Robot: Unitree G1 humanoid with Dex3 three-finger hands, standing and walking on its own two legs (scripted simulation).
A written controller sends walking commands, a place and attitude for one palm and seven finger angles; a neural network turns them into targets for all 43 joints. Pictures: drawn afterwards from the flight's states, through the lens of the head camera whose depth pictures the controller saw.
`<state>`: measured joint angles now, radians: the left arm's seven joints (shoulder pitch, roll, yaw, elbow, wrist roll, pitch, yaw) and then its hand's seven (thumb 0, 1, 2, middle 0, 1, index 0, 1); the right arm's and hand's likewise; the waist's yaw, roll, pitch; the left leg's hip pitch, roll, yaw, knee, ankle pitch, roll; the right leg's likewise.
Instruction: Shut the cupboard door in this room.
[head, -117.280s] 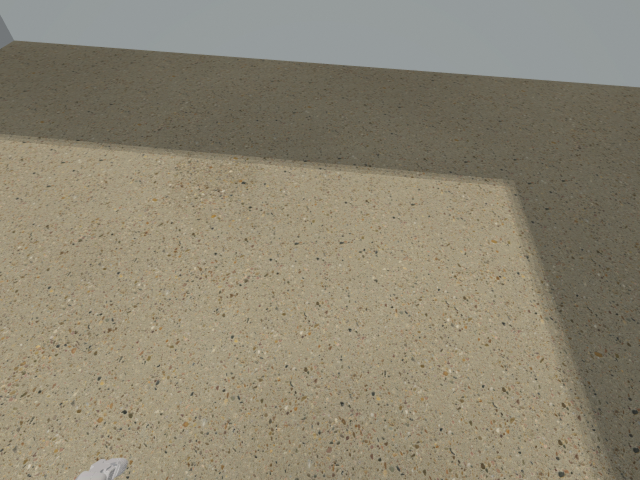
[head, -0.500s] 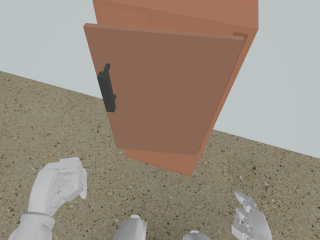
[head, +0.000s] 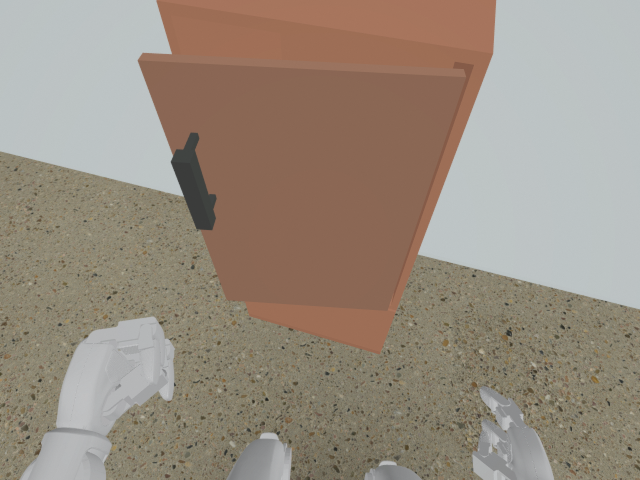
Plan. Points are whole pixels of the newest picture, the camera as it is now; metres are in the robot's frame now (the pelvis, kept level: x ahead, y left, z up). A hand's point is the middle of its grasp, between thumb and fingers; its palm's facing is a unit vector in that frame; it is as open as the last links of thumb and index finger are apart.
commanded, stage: bring the fist close to the handle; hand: left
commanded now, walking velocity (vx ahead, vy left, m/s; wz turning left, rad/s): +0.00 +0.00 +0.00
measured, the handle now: (199, 182) +0.50 +0.21 +0.06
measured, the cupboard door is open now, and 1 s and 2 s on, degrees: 13 13 7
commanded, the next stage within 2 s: push the door shut along its arc in 1.38 s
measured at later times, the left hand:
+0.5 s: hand (187, 296) +0.31 +0.18 +0.07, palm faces -0.02 -1.00 -0.03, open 3.1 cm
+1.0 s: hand (217, 230) +0.41 +0.17 +0.07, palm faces -0.01 -1.00 -0.03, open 3.1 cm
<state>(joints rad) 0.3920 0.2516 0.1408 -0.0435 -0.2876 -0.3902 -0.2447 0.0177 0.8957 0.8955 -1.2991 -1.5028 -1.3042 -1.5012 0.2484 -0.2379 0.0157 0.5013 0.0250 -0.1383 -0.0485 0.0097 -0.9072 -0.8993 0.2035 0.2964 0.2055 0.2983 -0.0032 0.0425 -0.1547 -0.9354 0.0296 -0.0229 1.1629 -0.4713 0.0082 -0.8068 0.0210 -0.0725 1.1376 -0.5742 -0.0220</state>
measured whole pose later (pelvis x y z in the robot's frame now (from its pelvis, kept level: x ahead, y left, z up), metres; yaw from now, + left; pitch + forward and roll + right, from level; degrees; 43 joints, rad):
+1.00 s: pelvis +0.00 +0.00 +0.01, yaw -1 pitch +17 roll -2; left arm -0.47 0.29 0.22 0.75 -0.18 -0.41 -0.17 0.02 0.90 0.90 -1.30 -1.50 -1.31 -1.50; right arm 0.28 -0.25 0.02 0.63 0.02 -0.05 -0.03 0.01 -0.91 -0.90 0.20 0.30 0.21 0.30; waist -0.07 0.03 -0.14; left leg -0.97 0.03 0.01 1.11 -0.44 0.01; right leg -0.86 0.02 -0.04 1.10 -0.54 -0.02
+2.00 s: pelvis -0.01 +0.00 -0.01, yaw -1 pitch +20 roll -3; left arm -0.76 0.44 0.29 1.08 -0.17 -0.44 -0.35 0.02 0.90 0.90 -1.32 -1.50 -1.32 -1.50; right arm 0.32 -0.27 0.01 0.68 0.03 -0.01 -0.03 0.00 -0.91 -0.90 0.20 0.30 0.21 0.30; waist -0.11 0.04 -0.13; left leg -1.08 0.04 -0.02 1.18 -0.45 0.01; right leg -0.96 0.03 -0.06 1.15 -0.54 -0.02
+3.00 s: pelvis -0.04 +0.01 -0.03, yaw -2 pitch +25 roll -5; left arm -1.14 0.50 0.32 1.31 0.00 -0.37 -0.04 0.02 0.90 0.90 -1.30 -1.50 -1.32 -1.50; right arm 0.37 -0.26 0.05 0.67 -0.05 -0.07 0.03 0.00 -0.91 -0.90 0.20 0.30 0.21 0.30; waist -0.24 0.05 -0.13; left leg -1.30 0.05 -0.04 1.26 -0.40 0.02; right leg -1.17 0.04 -0.09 1.23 -0.50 -0.02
